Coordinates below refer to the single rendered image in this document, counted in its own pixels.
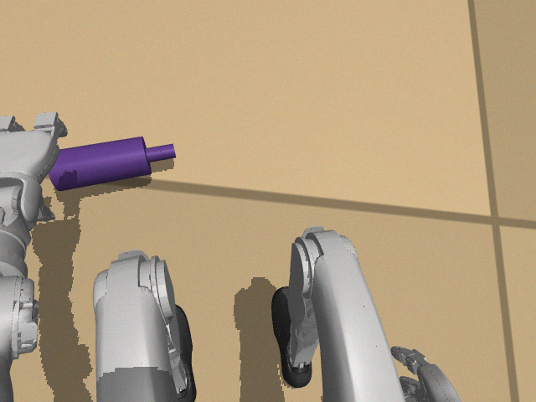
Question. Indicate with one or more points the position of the left robot foot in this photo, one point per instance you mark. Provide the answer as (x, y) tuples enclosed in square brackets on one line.
[(188, 394)]

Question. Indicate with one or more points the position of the left robot hand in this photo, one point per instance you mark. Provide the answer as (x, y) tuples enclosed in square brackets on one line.
[(33, 153)]

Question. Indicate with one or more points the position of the right robot foot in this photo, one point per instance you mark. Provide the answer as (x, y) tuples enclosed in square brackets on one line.
[(295, 377)]

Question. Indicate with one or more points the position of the bottle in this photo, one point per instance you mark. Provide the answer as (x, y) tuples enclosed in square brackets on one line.
[(105, 162)]

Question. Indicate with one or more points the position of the left robot arm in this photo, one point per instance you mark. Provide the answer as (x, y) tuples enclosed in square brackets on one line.
[(20, 197)]

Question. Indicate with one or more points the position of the right robot hand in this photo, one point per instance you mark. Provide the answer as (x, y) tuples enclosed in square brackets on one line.
[(433, 385)]

